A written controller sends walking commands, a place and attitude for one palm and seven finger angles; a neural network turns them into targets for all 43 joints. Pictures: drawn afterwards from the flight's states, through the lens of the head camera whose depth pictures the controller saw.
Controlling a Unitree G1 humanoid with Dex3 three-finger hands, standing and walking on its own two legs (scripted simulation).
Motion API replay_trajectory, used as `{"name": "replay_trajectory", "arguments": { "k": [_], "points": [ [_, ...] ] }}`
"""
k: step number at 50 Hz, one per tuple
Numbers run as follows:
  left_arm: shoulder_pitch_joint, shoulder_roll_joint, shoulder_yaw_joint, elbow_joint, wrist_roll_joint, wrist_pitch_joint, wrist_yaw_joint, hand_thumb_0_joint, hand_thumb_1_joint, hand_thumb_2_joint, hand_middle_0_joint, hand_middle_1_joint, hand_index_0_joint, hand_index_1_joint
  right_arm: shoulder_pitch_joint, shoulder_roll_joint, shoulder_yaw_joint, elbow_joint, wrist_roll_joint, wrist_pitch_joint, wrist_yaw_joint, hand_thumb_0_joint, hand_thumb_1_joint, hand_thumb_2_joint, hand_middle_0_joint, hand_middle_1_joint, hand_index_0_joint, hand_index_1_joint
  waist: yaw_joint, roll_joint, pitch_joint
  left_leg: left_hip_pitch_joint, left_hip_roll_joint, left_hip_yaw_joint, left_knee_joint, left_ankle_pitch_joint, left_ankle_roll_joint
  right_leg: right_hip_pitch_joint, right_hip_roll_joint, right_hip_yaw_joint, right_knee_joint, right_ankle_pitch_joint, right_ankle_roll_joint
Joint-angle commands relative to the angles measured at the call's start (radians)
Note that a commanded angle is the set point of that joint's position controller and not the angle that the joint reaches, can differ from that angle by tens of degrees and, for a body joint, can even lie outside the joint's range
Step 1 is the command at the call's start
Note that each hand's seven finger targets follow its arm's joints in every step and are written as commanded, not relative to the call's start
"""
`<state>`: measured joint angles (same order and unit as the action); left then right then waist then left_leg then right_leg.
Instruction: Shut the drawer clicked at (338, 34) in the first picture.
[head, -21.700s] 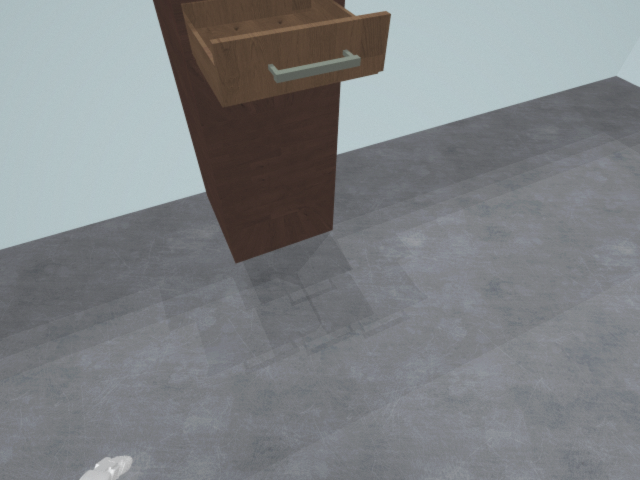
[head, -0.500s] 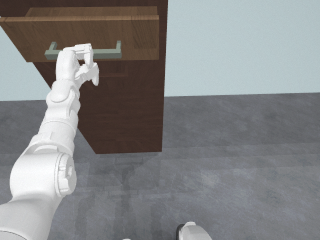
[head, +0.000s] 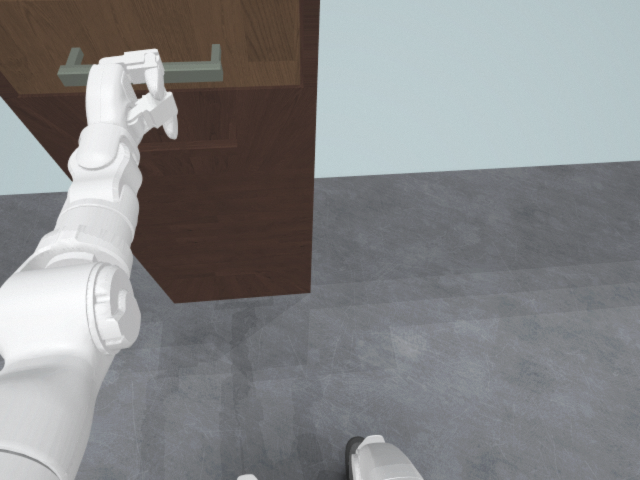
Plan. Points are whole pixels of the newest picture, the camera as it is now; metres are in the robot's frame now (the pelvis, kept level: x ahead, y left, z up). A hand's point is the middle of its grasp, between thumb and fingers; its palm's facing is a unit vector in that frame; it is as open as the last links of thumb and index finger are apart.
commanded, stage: push the drawer shut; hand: left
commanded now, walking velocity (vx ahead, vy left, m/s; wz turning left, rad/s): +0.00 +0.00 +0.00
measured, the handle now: (145, 63) +0.61 +0.16 +0.14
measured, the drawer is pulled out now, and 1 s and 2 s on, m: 0.00 0.00 0.00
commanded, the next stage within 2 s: pull the fist back off the drawer in 0.26 s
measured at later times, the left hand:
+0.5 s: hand (167, 101) +0.54 +0.13 +0.14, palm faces +0.00 -1.00 -0.03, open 2.8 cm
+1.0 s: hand (179, 105) +0.53 +0.11 +0.14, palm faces -0.02 -1.00 +0.00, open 3.2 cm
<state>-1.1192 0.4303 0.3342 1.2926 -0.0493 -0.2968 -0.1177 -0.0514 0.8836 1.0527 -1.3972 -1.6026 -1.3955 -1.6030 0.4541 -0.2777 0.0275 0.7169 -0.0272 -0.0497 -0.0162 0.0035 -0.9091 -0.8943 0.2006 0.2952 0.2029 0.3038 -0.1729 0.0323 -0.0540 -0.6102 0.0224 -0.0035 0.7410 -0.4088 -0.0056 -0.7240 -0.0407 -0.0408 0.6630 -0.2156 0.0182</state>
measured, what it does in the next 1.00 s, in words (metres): stands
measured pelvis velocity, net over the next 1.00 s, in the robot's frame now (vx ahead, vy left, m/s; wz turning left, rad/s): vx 0.00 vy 0.00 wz -0.02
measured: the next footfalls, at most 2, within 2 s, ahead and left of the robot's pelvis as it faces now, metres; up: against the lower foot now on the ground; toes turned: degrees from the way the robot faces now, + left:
none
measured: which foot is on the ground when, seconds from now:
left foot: down 0.00-1.00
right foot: down 0.00-1.00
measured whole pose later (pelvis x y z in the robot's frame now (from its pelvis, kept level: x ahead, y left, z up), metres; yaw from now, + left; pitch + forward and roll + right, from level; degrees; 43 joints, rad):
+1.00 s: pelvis +0.00 +0.00 +0.00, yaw -1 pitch +16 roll -1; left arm -1.06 0.42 0.35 1.23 -0.07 -0.30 -0.12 0.00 0.92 0.97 -1.40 -1.60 -1.40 -1.60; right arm 0.46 -0.29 0.03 0.66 -0.02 -0.03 -0.01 0.00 -0.91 -0.89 0.20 0.30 0.20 0.30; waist -0.18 0.04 -0.06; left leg -0.61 0.03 0.02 0.75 -0.41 -0.01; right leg -0.74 -0.03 -0.02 0.67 -0.20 0.02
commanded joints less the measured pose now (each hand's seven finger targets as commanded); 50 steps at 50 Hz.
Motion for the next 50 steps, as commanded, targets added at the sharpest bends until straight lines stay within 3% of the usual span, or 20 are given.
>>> {"name": "replay_trajectory", "arguments": {
  "k": [1,4,6,8,9,10,11,17,24,26,32,35,38,39,41,43,44,46,49,50],
  "points": [
    [-0.678,0.195,-0.019,-0.236,-0.003,-0.051,0.025,0.000,0.900,0.900,-1.400,-1.600,-1.400,-1.600,0.176,-0.169,-0.054,-0.039,0.005,-0.012,-0.016,0.000,-0.900,-0.900,0.200,0.300,0.200,0.300,-0.098,0.066,-0.374,0.113,-0.022,-0.013,-0.104,0.237,0.018,0.240,0.052,0.004,-0.054,0.139,-0.028],
    [-0.690,0.229,-0.003,-0.228,0.001,-0.059,0.028,0.000,0.900,0.900,-1.400,-1.600,-1.400,-1.600,0.178,-0.173,-0.051,-0.040,0.002,-0.013,-0.017,0.000,-0.900,-0.900,0.200,0.300,0.200,0.300,-0.100,0.055,-0.408,0.107,-0.024,-0.017,-0.094,0.231,0.019,0.252,0.051,0.008,-0.050,0.132,-0.027],
    [-0.719,0.188,-0.042,-0.235,0.000,-0.064,0.027,0.000,0.900,0.900,-1.400,-1.600,-1.400,-1.600,0.175,-0.171,-0.048,-0.040,0.003,-0.015,-0.017,0.000,-0.900,-0.900,0.200,0.300,0.200,0.300,-0.116,0.089,-0.410,0.130,-0.024,-0.022,-0.093,0.225,0.017,0.220,0.051,0.005,-0.053,0.117,-0.027],
    [-0.728,0.178,-0.052,-0.219,-0.002,-0.066,0.027,0.000,0.900,0.900,-1.400,-1.600,-1.400,-1.600,0.173,-0.176,-0.048,-0.038,0.002,-0.018,-0.018,0.000,-0.900,-0.900,0.200,0.300,0.200,0.300,-0.124,0.081,-0.401,0.121,-0.023,-0.026,-0.094,0.192,0.017,0.204,0.051,0.005,-0.057,0.085,-0.026],
    [-0.726,0.203,-0.033,-0.201,-0.004,-0.063,0.031,0.000,0.900,0.900,-1.400,-1.600,-1.400,-1.600,0.173,-0.182,-0.046,-0.037,0.002,-0.019,-0.020,0.000,-0.900,-0.900,0.200,0.300,0.200,0.300,-0.128,0.055,-0.386,0.100,-0.022,-0.027,-0.094,0.167,0.020,0.203,0.052,0.006,-0.061,0.067,-0.025],
    [-0.730,0.214,-0.030,-0.196,-0.007,-0.064,0.030,0.000,0.900,0.900,-1.400,-1.600,-1.400,-1.600,0.176,-0.184,-0.044,-0.037,0.003,-0.019,-0.024,0.000,-0.900,-0.900,0.200,0.300,0.200,0.300,-0.133,0.074,-0.377,0.098,-0.022,-0.024,-0.098,0.153,0.021,0.196,0.052,0.007,-0.065,0.058,-0.025],
    [-0.746,0.234,-0.023,-0.207,-0.006,-0.065,0.030,0.000,0.900,0.900,-1.400,-1.600,-1.400,-1.600,0.177,-0.189,-0.042,-0.039,0.003,-0.020,-0.026,0.000,-0.900,-0.900,0.200,0.300,0.200,0.300,-0.135,0.061,-0.400,0.089,-0.023,-0.027,-0.097,0.144,0.023,0.206,0.051,0.011,-0.064,0.052,-0.023],
    [-0.758,0.229,-0.037,-0.182,-0.016,-0.055,0.026,0.000,0.900,0.900,-1.400,-1.600,-1.400,-1.600,0.179,-0.199,-0.036,-0.034,0.007,-0.031,-0.037,0.000,-0.900,-0.900,0.200,0.300,0.200,0.300,-0.152,0.080,-0.395,0.079,-0.018,-0.026,-0.105,0.090,0.024,0.178,0.049,0.012,-0.076,0.009,-0.018],
    [-0.763,0.271,-0.017,-0.172,-0.009,-0.054,0.018,0.000,0.900,0.900,-1.400,-1.600,-1.400,-1.600,0.185,-0.202,-0.034,-0.043,0.006,-0.035,-0.036,0.000,-0.900,-0.900,0.200,0.300,0.200,0.300,-0.140,0.068,-0.411,0.041,-0.025,-0.026,-0.105,0.058,0.027,0.207,0.048,0.015,-0.072,-0.011,-0.021],
    [-0.764,0.237,-0.038,-0.182,-0.009,-0.060,0.018,0.000,0.900,0.900,-1.400,-1.600,-1.400,-1.600,0.187,-0.198,-0.036,-0.045,0.003,-0.035,-0.032,0.000,-0.900,-0.900,0.200,0.300,0.200,0.300,-0.137,0.100,-0.417,0.071,-0.026,-0.029,-0.104,0.067,0.023,0.187,0.048,0.011,-0.070,-0.006,-0.023],
    [-0.739,0.202,-0.047,-0.174,-0.007,-0.052,0.023,0.000,0.900,0.900,-1.400,-1.600,-1.400,-1.600,0.193,-0.201,-0.039,-0.045,-0.005,-0.029,-0.022,0.000,-0.900,-0.900,0.200,0.300,0.200,0.300,-0.135,0.080,-0.395,0.073,-0.023,-0.038,-0.106,0.055,0.022,0.162,0.046,0.003,-0.066,-0.016,-0.025],
    [-0.715,0.258,0.003,-0.186,-0.007,-0.054,0.027,0.000,0.900,0.900,-1.400,-1.600,-1.400,-1.600,0.197,-0.202,-0.040,-0.054,-0.007,-0.025,-0.020,0.000,-0.900,-0.900,0.200,0.300,0.200,0.300,-0.112,0.071,-0.423,0.056,-0.027,-0.029,-0.101,0.069,0.027,0.210,0.046,0.008,-0.061,-0.001,-0.027],
    [-0.679,0.214,-0.018,-0.209,-0.006,-0.056,0.018,0.000,0.900,0.900,-1.400,-1.600,-1.400,-1.600,0.191,-0.193,-0.047,-0.061,-0.006,-0.020,-0.011,0.000,-0.900,-0.900,0.200,0.300,0.200,0.300,-0.099,0.077,-0.450,0.092,-0.024,-0.028,-0.096,0.121,0.022,0.219,0.047,0.003,-0.054,0.035,-0.029],
    [-0.648,0.220,-0.006,-0.197,-0.008,-0.054,0.017,0.000,0.900,0.900,-1.400,-1.600,-1.400,-1.600,0.190,-0.193,-0.046,-0.064,-0.006,-0.018,-0.009,0.000,-0.900,-0.900,0.200,0.300,0.200,0.300,-0.086,0.056,-0.439,0.079,-0.025,-0.027,-0.097,0.122,0.022,0.232,0.049,0.003,-0.053,0.037,-0.030],
    [-0.617,0.207,-0.006,-0.233,-0.017,-0.065,0.011,0.000,0.900,0.900,-1.400,-1.600,-1.400,-1.600,0.184,-0.187,-0.049,-0.074,-0.004,-0.013,-0.006,0.000,-0.900,-0.900,0.200,0.300,0.200,0.300,-0.075,0.077,-0.460,0.110,-0.023,-0.022,-0.096,0.164,0.019,0.247,0.050,0.002,-0.049,0.071,-0.032],
    [-0.536,0.203,0.009,-0.245,-0.026,-0.068,0.004,0.000,0.900,0.900,-1.400,-1.600,-1.400,-1.600,0.173,-0.184,-0.054,-0.087,0.000,-0.009,-0.003,0.000,-0.900,-0.900,0.200,0.300,0.200,0.300,-0.047,0.045,-0.466,0.107,-0.021,-0.011,-0.097,0.180,0.019,0.281,0.053,0.002,-0.047,0.094,-0.033],
    [-0.525,0.191,0.002,-0.266,-0.033,-0.068,0.000,0.000,0.900,0.900,-1.400,-1.600,-1.400,-1.600,0.166,-0.182,-0.053,-0.091,0.001,-0.007,-0.002,0.000,-0.900,-0.900,0.200,0.300,0.200,0.300,-0.045,0.044,-0.466,0.103,-0.022,-0.005,-0.100,0.185,0.019,0.299,0.053,0.004,-0.046,0.109,-0.033],
    [-0.450,0.190,0.014,-0.278,-0.038,-0.070,-0.007,0.000,0.900,0.900,-1.400,-1.600,-1.400,-1.600,0.158,-0.176,-0.054,-0.104,0.007,-0.001,0.000,0.000,-0.900,-0.900,0.200,0.300,0.200,0.300,-0.017,0.045,-0.464,0.101,-0.023,0.004,-0.105,0.218,0.017,0.331,0.054,0.001,-0.037,0.151,-0.037],
    [-0.384,0.222,0.050,-0.311,-0.039,-0.061,-0.004,0.000,0.900,0.900,-1.400,-1.600,-1.400,-1.600,0.142,-0.173,-0.061,-0.120,0.014,0.013,-0.002,0.000,-0.900,-0.900,0.200,0.300,0.200,0.300,0.001,-0.015,-0.443,0.071,-0.021,0.023,-0.109,0.240,0.022,0.388,0.054,0.005,-0.035,0.204,-0.033],
    [-0.376,0.227,0.056,-0.324,-0.040,-0.060,0.000,0.000,0.900,0.900,-1.400,-1.600,-1.400,-1.600,0.139,-0.171,-0.059,-0.125,0.015,0.017,-0.004,0.000,-0.900,-0.900,0.200,0.300,0.200,0.300,0.007,-0.003,-0.441,0.071,-0.023,0.027,-0.109,0.251,0.023,0.396,0.055,0.007,-0.031,0.218,-0.034]
  ]
}}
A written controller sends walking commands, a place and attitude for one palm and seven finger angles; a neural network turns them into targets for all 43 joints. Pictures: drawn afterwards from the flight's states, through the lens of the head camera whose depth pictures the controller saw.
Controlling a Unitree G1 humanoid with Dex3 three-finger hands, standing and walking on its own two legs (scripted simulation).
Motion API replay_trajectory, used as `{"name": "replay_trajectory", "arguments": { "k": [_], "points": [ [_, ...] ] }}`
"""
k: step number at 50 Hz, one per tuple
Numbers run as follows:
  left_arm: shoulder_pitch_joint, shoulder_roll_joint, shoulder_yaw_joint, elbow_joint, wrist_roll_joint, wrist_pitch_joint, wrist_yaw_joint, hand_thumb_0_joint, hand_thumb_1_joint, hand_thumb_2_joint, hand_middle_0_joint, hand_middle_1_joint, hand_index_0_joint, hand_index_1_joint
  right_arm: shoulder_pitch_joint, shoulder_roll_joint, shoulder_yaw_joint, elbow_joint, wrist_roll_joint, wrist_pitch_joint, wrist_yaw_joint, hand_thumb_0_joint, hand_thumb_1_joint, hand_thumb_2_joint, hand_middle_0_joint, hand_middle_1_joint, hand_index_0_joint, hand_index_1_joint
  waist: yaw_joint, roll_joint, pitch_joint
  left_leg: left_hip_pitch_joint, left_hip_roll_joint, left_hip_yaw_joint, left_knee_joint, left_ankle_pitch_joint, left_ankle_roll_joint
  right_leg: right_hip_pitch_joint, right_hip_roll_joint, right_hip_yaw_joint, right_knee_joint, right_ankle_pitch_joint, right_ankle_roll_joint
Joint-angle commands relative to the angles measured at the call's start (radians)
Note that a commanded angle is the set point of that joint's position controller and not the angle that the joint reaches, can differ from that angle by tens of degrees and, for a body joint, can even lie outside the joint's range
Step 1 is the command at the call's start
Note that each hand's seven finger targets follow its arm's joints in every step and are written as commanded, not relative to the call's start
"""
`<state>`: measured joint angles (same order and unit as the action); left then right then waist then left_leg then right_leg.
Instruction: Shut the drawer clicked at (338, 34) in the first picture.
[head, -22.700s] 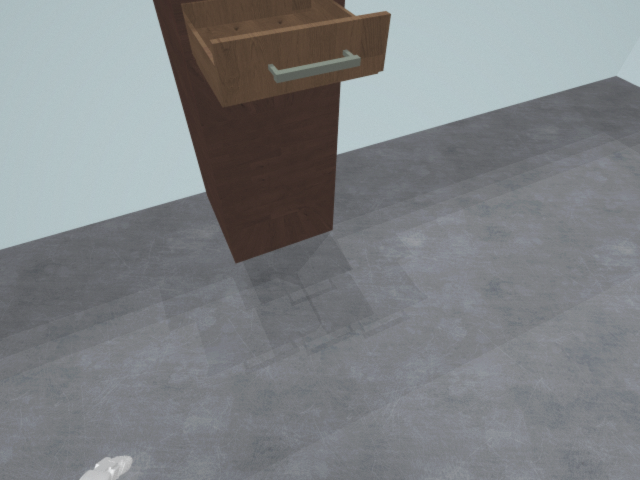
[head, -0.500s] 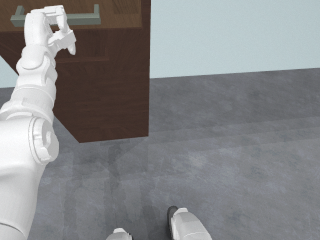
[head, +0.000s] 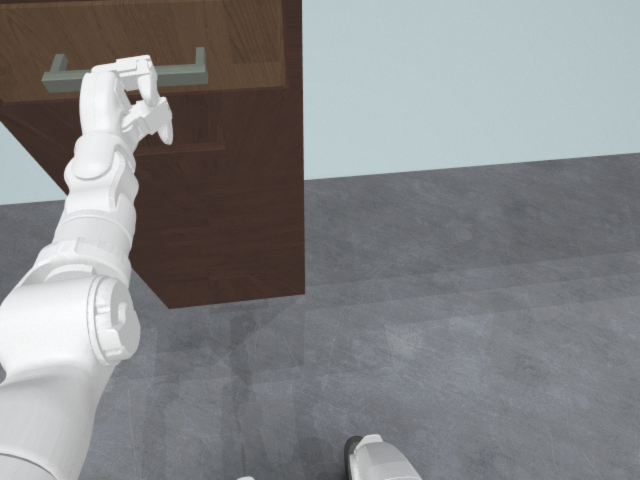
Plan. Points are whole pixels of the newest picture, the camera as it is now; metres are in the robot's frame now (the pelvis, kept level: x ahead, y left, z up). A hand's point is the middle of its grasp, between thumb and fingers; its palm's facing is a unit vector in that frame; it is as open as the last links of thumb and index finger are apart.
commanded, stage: pull the fist back off the drawer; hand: left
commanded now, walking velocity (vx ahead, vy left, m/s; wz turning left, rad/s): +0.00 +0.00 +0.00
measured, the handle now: (130, 68) +0.61 +0.18 +0.14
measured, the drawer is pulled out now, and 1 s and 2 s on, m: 0.00 0.00 0.00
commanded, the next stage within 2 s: draw the hand back to the body in 0.06 s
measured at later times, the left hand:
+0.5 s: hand (117, 164) +0.44 +0.16 +0.15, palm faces +0.04 -1.00 -0.01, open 3.3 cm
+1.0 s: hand (4, 310) +0.28 +0.21 +0.17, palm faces +0.31 -0.92 -0.23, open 3.3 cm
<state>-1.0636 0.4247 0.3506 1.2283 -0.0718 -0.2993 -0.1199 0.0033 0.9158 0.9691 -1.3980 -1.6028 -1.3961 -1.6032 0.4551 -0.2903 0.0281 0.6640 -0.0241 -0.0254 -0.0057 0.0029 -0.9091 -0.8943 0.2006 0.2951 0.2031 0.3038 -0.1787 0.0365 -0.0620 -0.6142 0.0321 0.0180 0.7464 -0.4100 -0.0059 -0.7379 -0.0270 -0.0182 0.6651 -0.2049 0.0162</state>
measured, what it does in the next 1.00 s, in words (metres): stands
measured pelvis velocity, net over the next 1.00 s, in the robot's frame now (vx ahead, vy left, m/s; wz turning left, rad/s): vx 0.01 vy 0.00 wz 0.03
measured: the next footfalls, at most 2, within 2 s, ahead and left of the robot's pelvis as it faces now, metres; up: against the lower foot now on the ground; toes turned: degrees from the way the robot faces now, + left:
none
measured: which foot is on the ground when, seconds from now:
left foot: down 0.00-1.00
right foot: down 0.00-1.00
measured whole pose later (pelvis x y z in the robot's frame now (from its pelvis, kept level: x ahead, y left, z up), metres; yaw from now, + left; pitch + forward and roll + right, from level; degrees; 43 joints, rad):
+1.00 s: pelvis +0.01 +0.00 +0.03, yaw +2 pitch -4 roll +0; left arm 0.06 0.26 0.16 -0.09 -0.06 -0.07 0.07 0.02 0.89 0.90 -1.40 -1.60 -1.40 -1.60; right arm 0.19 -0.21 0.05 0.61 0.00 -0.08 -0.08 0.01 -0.91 -0.89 0.20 0.30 0.20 0.30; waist 0.05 0.05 0.03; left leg -0.07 0.01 0.00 0.45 -0.32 -0.01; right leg -0.22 -0.05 -0.04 0.46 -0.17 0.02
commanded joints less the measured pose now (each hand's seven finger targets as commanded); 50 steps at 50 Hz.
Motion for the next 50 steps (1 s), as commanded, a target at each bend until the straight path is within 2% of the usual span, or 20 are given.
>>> {"name": "replay_trajectory", "arguments": {
  "k": [1,3,6,7,8,9,12,15,19,24,25,30,33,34,36,37,41,47,49,50],
  "points": [
    [-0.438,0.250,0.052,-0.268,-0.013,-0.055,0.007,0.000,0.900,0.900,-1.400,-1.600,-1.400,-1.600,0.134,-0.155,-0.061,-0.073,0.015,-0.005,-0.015,0.000,-0.900,-0.900,0.200,0.300,0.200,0.300,0.014,0.006,-0.427,0.074,-0.033,0.011,-0.115,0.259,0.023,0.416,0.040,-0.011,-0.034,0.223,-0.030],
    [-0.425,0.241,0.048,-0.312,-0.005,-0.061,0.014,0.000,0.900,0.900,-1.400,-1.600,-1.400,-1.600,0.127,-0.147,-0.064,-0.083,0.016,0.000,-0.014,0.000,-0.900,-0.900,0.200,0.300,0.200,0.300,0.026,0.005,-0.445,0.090,-0.034,0.012,-0.114,0.299,0.022,0.439,0.041,-0.013,-0.023,0.264,-0.032],
    [-0.410,0.195,0.021,-0.389,-0.004,-0.081,0.022,0.000,0.900,0.900,-1.400,-1.600,-1.400,-1.600,0.116,-0.133,-0.070,-0.088,0.014,-0.001,-0.013,0.000,-0.900,-0.900,0.200,0.300,0.200,0.300,0.036,0.062,-0.486,0.170,-0.029,0.012,-0.103,0.414,0.014,0.435,0.042,-0.018,-0.007,0.341,-0.035],
    [-0.392,0.174,0.011,-0.401,-0.011,-0.082,0.019,0.000,0.900,0.900,-1.400,-1.600,-1.400,-1.600,0.114,-0.132,-0.074,-0.087,0.015,0.000,-0.012,0.000,-0.900,-0.900,0.200,0.300,0.200,0.300,0.034,0.038,-0.504,0.191,-0.025,0.010,-0.096,0.450,0.014,0.440,0.044,-0.018,-0.004,0.367,-0.034],
    [-0.366,0.172,0.016,-0.398,-0.015,-0.079,0.017,0.000,0.900,0.900,-1.400,-1.600,-1.400,-1.600,0.110,-0.131,-0.074,-0.086,0.016,0.000,-0.011,0.000,-0.900,-0.900,0.200,0.300,0.200,0.300,0.044,0.043,-0.502,0.192,-0.025,0.012,-0.096,0.463,0.011,0.449,0.044,-0.018,-0.004,0.378,-0.035],
    [-0.294,0.167,0.028,-0.401,-0.024,-0.069,0.011,0.000,0.900,0.900,-1.400,-1.600,-1.400,-1.600,0.107,-0.131,-0.079,-0.093,0.020,0.002,-0.011,0.000,-0.900,-0.900,0.200,0.300,0.200,0.300,0.060,0.004,-0.516,0.190,-0.022,0.014,-0.101,0.485,0.012,0.480,0.045,-0.020,-0.002,0.399,-0.036],
    [-0.122,0.124,0.016,-0.520,-0.053,-0.031,-0.014,0.000,0.900,0.900,-1.400,-1.600,-1.400,-1.600,0.068,-0.120,-0.083,-0.124,0.032,0.005,-0.009,0.000,-0.900,-0.900,0.200,0.300,0.200,0.300,0.107,0.043,-0.553,0.222,-0.016,0.028,-0.112,0.602,0.011,0.548,0.038,-0.014,-0.001,0.486,-0.040],
    [0.018,0.068,-0.018,-0.642,-0.082,0.018,-0.029,0.000,0.900,0.900,-1.400,-1.600,-1.400,-1.600,0.024,-0.111,-0.084,-0.153,0.043,0.006,-0.007,0.000,-0.900,-0.900,0.200,0.300,0.200,0.300,0.128,-0.025,-0.506,0.203,-0.012,0.035,-0.139,0.628,0.022,0.617,0.035,-0.019,-0.012,0.537,-0.043],
    [0.143,0.050,-0.015,-0.865,-0.111,0.070,-0.026,0.000,0.900,0.900,-1.400,-1.600,-1.400,-1.600,-0.053,-0.096,-0.081,-0.186,0.054,-0.006,-0.011,0.000,-0.900,-0.900,0.200,0.300,0.200,0.300,0.152,-0.029,-0.449,0.237,-0.014,0.045,-0.175,0.600,0.025,0.666,0.030,-0.024,-0.040,0.545,-0.039],
    [0.262,0.017,-0.051,-1.060,-0.123,0.123,-0.032,0.000,0.900,0.900,-1.400,-1.600,-1.400,-1.600,-0.138,-0.082,-0.070,-0.201,0.060,-0.035,-0.030,0.000,-0.900,-0.900,0.200,0.300,0.200,0.300,0.158,-0.013,-0.377,0.317,-0.016,0.037,-0.205,0.596,0.023,0.666,0.026,-0.034,-0.070,0.516,-0.034],
    [0.272,0.022,-0.059,-1.101,-0.124,0.132,-0.039,0.000,0.900,0.900,-1.400,-1.600,-1.400,-1.600,-0.158,-0.083,-0.065,-0.208,0.061,-0.040,-0.036,0.000,-0.900,-0.900,0.200,0.300,0.200,0.300,0.159,0.015,-0.371,0.331,-0.020,0.041,-0.209,0.580,0.022,0.670,0.023,-0.032,-0.076,0.501,-0.035],
    [0.331,-0.030,-0.111,-1.103,-0.151,0.229,-0.078,0.000,0.900,0.900,-1.400,-1.600,-1.400,-1.600,-0.256,-0.083,-0.040,-0.216,0.079,-0.061,-0.068,0.000,-0.900,-0.900,0.200,0.300,0.200,0.300,0.149,-0.031,-0.206,0.322,-0.029,0.020,-0.259,0.352,0.021,0.603,0.018,-0.046,-0.126,0.300,-0.038],
    [0.383,-0.033,-0.114,-1.157,-0.165,0.275,-0.094,0.000,0.900,0.900,-1.400,-1.600,-1.400,-1.600,-0.299,-0.078,-0.028,-0.230,0.083,-0.078,-0.083,0.000,-0.900,-0.900,0.200,0.300,0.200,0.300,0.171,-0.018,-0.194,0.338,-0.036,0.003,-0.278,0.290,0.017,0.593,0.013,-0.049,-0.141,0.214,-0.041],
    [0.382,0.013,-0.169,-1.331,-0.068,0.206,0.016,0.000,0.900,0.900,-1.400,-1.600,-1.400,-1.600,-0.332,-0.061,-0.039,-0.241,0.058,-0.098,-0.082,0.000,-0.900,-0.900,0.200,0.300,0.200,0.300,0.193,0.001,-0.147,0.352,-0.044,0.012,-0.314,0.305,0.019,0.602,0.004,-0.028,-0.178,0.162,-0.037],
    [0.570,-0.060,-0.190,-1.314,-0.055,0.196,0.095,0.000,0.900,0.900,-1.400,-1.600,-1.400,-1.600,-0.347,-0.055,-0.031,-0.227,0.049,-0.106,-0.081,0.000,-0.900,-0.900,0.200,0.300,0.200,0.300,0.195,-0.036,-0.102,0.350,-0.036,-0.004,-0.336,0.282,0.015,0.603,0.008,-0.039,-0.188,0.115,-0.038],
    [0.615,-0.058,-0.191,-1.334,-0.044,0.199,0.114,0.000,0.900,0.900,-1.400,-1.600,-1.400,-1.600,-0.349,-0.055,-0.030,-0.221,0.048,-0.101,-0.079,0.000,-0.900,-0.900,0.200,0.300,0.200,0.300,0.201,-0.039,-0.114,0.364,-0.033,-0.003,-0.344,0.291,0.015,0.627,0.007,-0.036,-0.193,0.121,-0.037],
    [0.714,0.003,-0.124,-1.420,-0.020,0.187,0.167,0.000,0.900,0.900,-1.400,-1.600,-1.400,-1.600,-0.360,-0.047,-0.029,-0.212,0.038,-0.086,-0.084,0.000,-0.900,-0.900,0.200,0.300,0.200,0.300,0.210,-0.065,-0.115,0.380,-0.033,0.005,-0.367,0.302,0.019,0.692,0.003,-0.027,-0.216,0.143,-0.035],
    [0.812,0.010,-0.110,-1.606,0.004,0.150,0.203,0.000,0.900,0.900,-1.400,-1.600,-1.400,-1.600,-0.390,-0.025,-0.020,-0.210,0.027,-0.106,-0.087,0.000,-0.900,-0.900,0.200,0.300,0.200,0.300,0.219,0.076,-0.101,0.423,-0.035,-0.001,-0.404,0.287,0.011,0.719,0.004,-0.028,-0.245,0.105,-0.041],
    [0.887,0.013,-0.101,-1.658,0.007,0.140,0.212,0.000,0.900,0.900,-1.400,-1.600,-1.400,-1.600,-0.389,-0.024,-0.022,-0.208,0.022,-0.121,-0.085,0.000,-0.900,-0.900,0.200,0.300,0.200,0.300,0.225,0.085,-0.105,0.436,-0.035,-0.004,-0.406,0.311,0.008,0.734,0.005,-0.030,-0.247,0.122,-0.042],
    [0.944,0.017,-0.097,-1.662,0.008,0.139,0.214,0.000,0.900,0.900,-1.400,-1.600,-1.400,-1.600,-0.391,-0.029,-0.024,-0.204,0.020,-0.126,-0.082,0.000,-0.900,-0.900,0.200,0.300,0.200,0.300,0.227,0.027,-0.087,0.424,-0.031,-0.009,-0.409,0.313,0.009,0.737,0.011,-0.033,-0.254,0.116,-0.040]
  ]
}}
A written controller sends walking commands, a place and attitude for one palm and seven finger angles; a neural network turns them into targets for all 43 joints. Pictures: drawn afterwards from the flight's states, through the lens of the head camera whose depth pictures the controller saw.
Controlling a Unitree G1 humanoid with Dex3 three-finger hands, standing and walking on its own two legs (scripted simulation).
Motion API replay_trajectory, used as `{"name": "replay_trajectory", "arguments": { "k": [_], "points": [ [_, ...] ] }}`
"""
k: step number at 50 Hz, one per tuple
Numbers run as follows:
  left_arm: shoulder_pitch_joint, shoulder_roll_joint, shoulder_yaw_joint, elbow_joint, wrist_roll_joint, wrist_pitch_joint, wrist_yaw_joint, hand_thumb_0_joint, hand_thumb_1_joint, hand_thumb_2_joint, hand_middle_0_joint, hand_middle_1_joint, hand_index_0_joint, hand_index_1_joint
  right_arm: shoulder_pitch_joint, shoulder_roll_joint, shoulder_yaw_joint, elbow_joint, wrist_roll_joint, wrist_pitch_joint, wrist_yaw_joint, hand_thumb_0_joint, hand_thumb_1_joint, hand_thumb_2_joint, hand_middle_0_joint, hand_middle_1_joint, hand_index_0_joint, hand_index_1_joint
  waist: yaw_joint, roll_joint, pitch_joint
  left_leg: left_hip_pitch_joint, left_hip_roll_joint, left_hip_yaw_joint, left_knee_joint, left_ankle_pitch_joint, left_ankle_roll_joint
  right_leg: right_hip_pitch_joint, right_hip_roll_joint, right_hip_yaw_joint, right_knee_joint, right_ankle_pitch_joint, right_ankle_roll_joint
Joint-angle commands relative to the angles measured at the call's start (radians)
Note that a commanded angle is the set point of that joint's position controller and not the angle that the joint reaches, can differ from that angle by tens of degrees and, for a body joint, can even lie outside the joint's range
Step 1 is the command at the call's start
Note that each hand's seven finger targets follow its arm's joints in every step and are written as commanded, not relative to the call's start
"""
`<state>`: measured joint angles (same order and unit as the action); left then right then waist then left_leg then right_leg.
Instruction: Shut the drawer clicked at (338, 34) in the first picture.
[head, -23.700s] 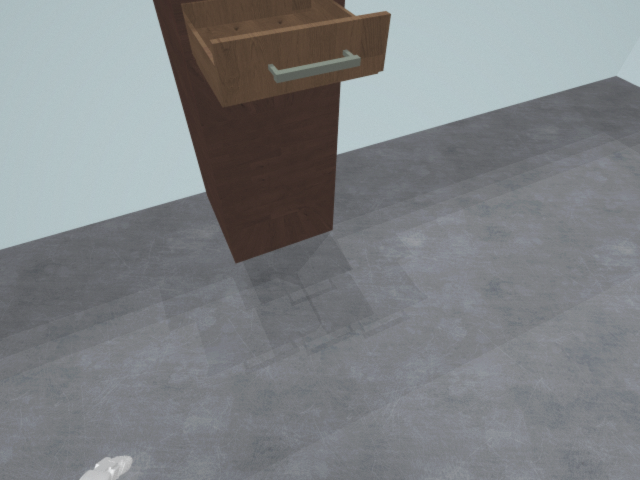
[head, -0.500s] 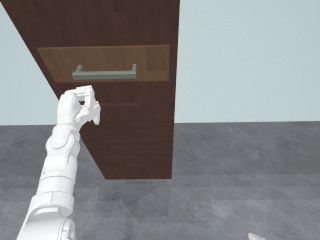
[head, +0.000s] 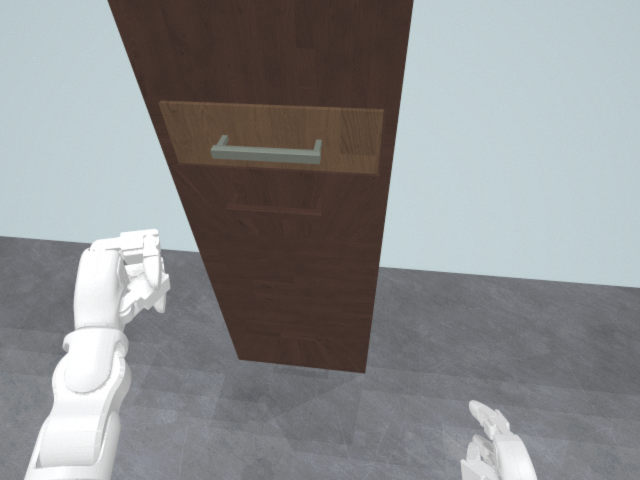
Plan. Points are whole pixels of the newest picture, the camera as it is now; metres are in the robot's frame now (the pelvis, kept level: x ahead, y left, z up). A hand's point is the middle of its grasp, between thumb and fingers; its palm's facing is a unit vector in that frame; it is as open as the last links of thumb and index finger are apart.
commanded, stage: draw the hand back to the body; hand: left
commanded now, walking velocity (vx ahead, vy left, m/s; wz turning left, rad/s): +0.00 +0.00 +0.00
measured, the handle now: (268, 148) +0.61 +0.16 +0.11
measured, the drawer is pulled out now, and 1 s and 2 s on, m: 0.00 0.00 0.00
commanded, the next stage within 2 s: step back with the hand held close in 0.54 s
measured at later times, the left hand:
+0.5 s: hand (68, 360) +0.17 +0.24 +0.17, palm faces +0.48 -0.79 -0.38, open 3.3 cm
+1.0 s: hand (81, 352) +0.19 +0.25 +0.15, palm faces +0.31 -0.80 -0.52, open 3.2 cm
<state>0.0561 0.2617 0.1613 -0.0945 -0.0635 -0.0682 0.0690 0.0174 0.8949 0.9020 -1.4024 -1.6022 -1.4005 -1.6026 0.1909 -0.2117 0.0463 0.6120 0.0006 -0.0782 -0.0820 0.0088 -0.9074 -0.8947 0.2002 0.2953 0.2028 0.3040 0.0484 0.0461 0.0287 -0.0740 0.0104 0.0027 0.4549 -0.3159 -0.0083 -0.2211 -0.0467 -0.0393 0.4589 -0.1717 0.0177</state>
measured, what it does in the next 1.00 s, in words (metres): stands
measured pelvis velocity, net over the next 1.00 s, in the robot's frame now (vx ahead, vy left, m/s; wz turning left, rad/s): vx -0.02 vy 0.02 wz -0.02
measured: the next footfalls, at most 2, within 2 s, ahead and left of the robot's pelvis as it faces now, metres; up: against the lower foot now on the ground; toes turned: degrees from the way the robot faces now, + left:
right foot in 1.60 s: -0.03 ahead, -0.12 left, +0.00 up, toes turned +4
left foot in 1.78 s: -0.07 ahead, +0.11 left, +0.00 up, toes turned +4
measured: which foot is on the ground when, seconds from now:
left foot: down 0.00-1.00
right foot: down 0.00-1.00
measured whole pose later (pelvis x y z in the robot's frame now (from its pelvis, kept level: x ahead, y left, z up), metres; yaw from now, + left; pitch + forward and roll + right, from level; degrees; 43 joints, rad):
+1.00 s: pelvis -0.02 +0.02 +0.00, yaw -1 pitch +0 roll +1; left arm 0.61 0.37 0.37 -0.51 -0.01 -0.21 0.12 0.01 0.89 0.90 -1.40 -1.60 -1.40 -1.60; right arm 0.20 -0.23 -0.03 0.56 -0.01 -0.03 -0.07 0.01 -0.91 -0.89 0.20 0.30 0.20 0.30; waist -0.01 0.02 0.06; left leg -0.19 -0.02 0.03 0.50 -0.31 0.01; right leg -0.34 -0.07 0.00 0.49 -0.14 0.04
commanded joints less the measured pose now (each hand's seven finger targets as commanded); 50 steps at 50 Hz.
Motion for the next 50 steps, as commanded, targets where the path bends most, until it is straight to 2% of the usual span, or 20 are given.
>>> {"name": "replay_trajectory", "arguments": {
  "k": [1,5,9,15,17,18,21,25,29,33,34,35,36,37,39,40,42,46,49,50],
  "points": [
    [-0.129,0.170,0.095,-0.353,-0.003,-0.093,0.025,0.000,0.900,0.900,-1.400,-1.600,-1.400,-1.600,-0.127,-0.105,-0.043,-0.153,-0.006,-0.076,-0.005,0.000,-0.900,-0.900,0.200,0.300,0.200,0.300,0.001,0.022,-0.168,-0.117,-0.008,0.009,-0.119,0.221,0.013,0.224,0.027,-0.009,-0.048,0.087,-0.040],
    [0.048,0.160,0.118,-0.352,-0.002,-0.092,0.026,0.000,0.900,0.900,-1.400,-1.600,-1.400,-1.600,-0.127,-0.110,-0.054,-0.141,-0.006,-0.082,0.001,0.000,-0.900,-0.900,0.200,0.300,0.200,0.300,0.007,-0.059,-0.092,-0.143,-0.001,0.012,-0.127,0.187,0.018,0.198,0.033,-0.012,-0.068,0.041,-0.033],
    [0.158,0.192,0.186,-0.419,-0.003,-0.104,0.033,0.000,0.900,0.900,-1.400,-1.600,-1.400,-1.600,-0.127,-0.104,-0.061,-0.142,-0.005,-0.086,0.002,0.000,-0.900,-0.900,0.200,0.300,0.200,0.300,0.017,-0.059,-0.076,-0.155,0.000,0.019,-0.122,0.160,0.022,0.197,0.026,-0.004,-0.073,0.010,-0.030],
    [0.315,0.226,0.243,-0.575,0.009,-0.127,0.050,0.000,0.900,0.900,-1.400,-1.600,-1.400,-1.600,-0.123,-0.096,-0.066,-0.155,-0.004,-0.126,-0.003,0.000,-0.900,-0.900,0.200,0.300,0.200,0.300,0.030,0.030,-0.088,-0.139,-0.003,0.024,-0.106,0.162,0.017,0.197,0.028,0.004,-0.079,0.005,-0.034],
    [0.367,0.224,0.250,-0.608,0.012,-0.130,0.057,0.000,0.900,0.900,-1.400,-1.600,-1.400,-1.600,-0.114,-0.092,-0.066,-0.156,-0.003,-0.142,-0.007,0.000,-0.900,-0.900,0.200,0.300,0.200,0.300,0.029,0.047,-0.071,-0.142,-0.002,0.023,-0.106,0.157,0.014,0.187,0.027,0.002,-0.072,0.002,-0.034],
    [0.401,0.223,0.254,-0.609,0.012,-0.130,0.059,0.000,0.900,0.900,-1.400,-1.600,-1.400,-1.600,-0.109,-0.091,-0.067,-0.155,-0.002,-0.148,-0.009,0.000,-0.900,-0.900,0.200,0.300,0.200,0.300,0.030,0.031,-0.065,-0.139,0.000,0.024,-0.103,0.148,0.014,0.176,0.029,0.002,-0.076,-0.012,-0.033],
    [0.325,0.193,0.210,-0.578,0.020,-0.123,0.064,0.000,0.900,0.900,-1.400,-1.600,-1.400,-1.600,-0.100,-0.100,-0.068,-0.140,-0.003,-0.163,-0.016,0.000,-0.900,-0.900,0.200,0.300,0.200,0.300,0.003,-0.012,0.017,-0.147,-0.003,0.026,-0.099,0.092,0.024,0.113,0.028,0.008,-0.108,-0.079,-0.026],
    [0.289,0.190,0.211,-0.521,0.023,-0.117,0.074,0.000,0.900,0.900,-1.400,-1.600,-1.400,-1.600,-0.093,-0.101,-0.070,-0.129,0.001,-0.168,-0.024,0.000,-0.900,-0.900,0.200,0.300,0.200,0.300,0.000,-0.033,0.053,-0.149,-0.006,0.023,-0.100,0.035,0.029,0.081,0.024,0.008,-0.120,-0.148,-0.026],
    [0.309,0.197,0.227,-0.548,0.023,-0.124,0.077,0.000,0.900,0.900,-1.400,-1.600,-1.400,-1.600,-0.102,-0.095,-0.068,-0.133,-0.007,-0.174,-0.022,0.000,-0.900,-0.900,0.200,0.300,0.200,0.300,0.020,-0.012,-0.035,-0.128,-0.006,0.023,-0.101,0.089,0.027,0.144,0.018,0.004,-0.086,-0.086,-0.029],
    [0.337,0.205,0.238,-0.584,0.022,-0.125,0.075,0.000,0.900,0.900,-1.400,-1.600,-1.400,-1.600,-0.107,-0.092,-0.063,-0.135,-0.011,-0.179,-0.016,0.000,-0.900,-0.900,0.200,0.300,0.200,0.300,0.029,0.020,-0.070,-0.128,-0.003,0.019,-0.101,0.151,0.019,0.187,0.020,0.003,-0.065,-0.005,-0.032],
    [0.245,0.321,0.377,-0.648,0.024,-0.175,0.079,0.000,0.900,0.900,-1.400,-1.600,-1.400,-1.600,-0.086,-0.127,-0.066,-0.163,-0.018,-0.142,-0.007,0.000,-0.900,-0.900,0.200,0.300,0.200,0.300,-0.024,-0.008,0.008,-0.205,0.004,0.014,-0.070,0.077,0.044,0.088,-0.023,0.124,-0.140,-0.008,-0.031],
    [0.254,0.331,0.392,-0.617,0.033,-0.195,0.078,0.000,0.900,0.900,-1.400,-1.600,-1.400,-1.600,-0.088,-0.112,-0.061,-0.155,-0.019,-0.121,-0.009,0.000,-0.900,-0.900,0.200,0.300,0.200,0.300,-0.022,-0.019,0.015,-0.206,-0.006,0.000,-0.061,0.053,0.044,0.073,-0.044,0.133,-0.165,-0.031,-0.039],
    [0.376,0.250,0.329,-0.534,0.035,-0.186,0.070,0.000,0.900,0.900,-1.400,-1.600,-1.400,-1.600,-0.092,-0.104,-0.066,-0.148,-0.019,-0.105,-0.008,0.000,-0.900,-0.900,0.200,0.300,0.200,0.300,-0.030,-0.064,0.024,-0.192,-0.004,-0.002,-0.045,0.087,0.043,0.050,-0.051,0.131,-0.172,-0.004,-0.044],
    [0.416,0.216,0.296,-0.532,0.036,-0.183,0.064,0.000,0.900,0.900,-1.400,-1.600,-1.400,-1.600,-0.081,-0.114,-0.070,-0.155,-0.021,-0.088,0.000,0.000,-0.900,-0.900,0.200,0.300,0.200,0.300,-0.037,-0.074,-0.005,-0.186,0.001,-0.002,-0.038,0.121,0.037,0.057,-0.055,0.125,-0.160,0.027,-0.045],
    [0.457,0.199,0.281,-0.544,0.036,-0.190,0.062,0.000,0.900,0.900,-1.400,-1.600,-1.400,-1.600,-0.079,-0.126,-0.080,-0.165,-0.021,-0.065,0.006,0.000,-0.900,-0.900,0.200,0.300,0.200,0.300,-0.043,-0.020,-0.067,-0.181,0.020,-0.005,-0.049,0.214,0.031,0.096,-0.051,0.091,-0.097,0.153,-0.041],
    [0.477,0.197,0.280,-0.546,0.035,-0.195,0.062,0.000,0.900,0.900,-1.400,-1.600,-1.400,-1.600,-0.088,-0.130,-0.084,-0.170,-0.022,-0.059,0.004,0.000,-0.900,-0.900,0.200,0.300,0.200,0.300,-0.041,0.017,-0.082,-0.182,0.027,-0.008,-0.068,0.276,0.027,0.111,-0.038,0.065,-0.062,0.217,-0.033],
    [0.520,0.213,0.300,-0.558,0.035,-0.198,0.067,0.000,0.900,0.900,-1.400,-1.600,-1.400,-1.600,-0.081,-0.129,-0.094,-0.186,-0.017,-0.040,0.008,0.000,-0.900,-0.900,0.200,0.300,0.200,0.300,-0.040,-0.004,-0.144,-0.201,0.048,-0.016,-0.073,0.382,0.020,0.165,-0.026,0.031,0.010,0.319,-0.021],
    [0.566,0.257,0.347,-0.624,0.034,-0.202,0.076,0.000,0.900,0.900,-1.400,-1.600,-1.400,-1.600,-0.089,-0.120,-0.105,-0.220,-0.009,-0.013,0.007,0.000,-0.900,-0.900,0.200,0.300,0.200,0.300,-0.032,-0.027,-0.217,-0.236,0.059,-0.027,-0.049,0.492,0.009,0.213,-0.030,0.025,0.089,0.439,-0.016],
    [0.575,0.277,0.365,-0.680,0.036,-0.209,0.084,0.000,0.900,0.900,-1.400,-1.600,-1.400,-1.600,-0.085,-0.116,-0.110,-0.239,-0.005,-0.005,0.003,0.000,-0.900,-0.900,0.200,0.300,0.200,0.300,-0.034,-0.022,-0.243,-0.274,0.061,-0.022,-0.029,0.460,0.013,0.223,-0.038,0.035,0.129,0.483,-0.014],
    [0.568,0.288,0.371,-0.703,0.036,-0.211,0.085,0.000,0.900,0.900,-1.400,-1.600,-1.400,-1.600,-0.089,-0.120,-0.111,-0.241,-0.005,-0.006,-0.001,0.000,-0.900,-0.900,0.200,0.300,0.200,0.300,-0.033,0.004,-0.242,-0.288,0.059,-0.027,-0.030,0.444,0.013,0.216,-0.038,0.038,0.137,0.481,-0.013]
  ]
}}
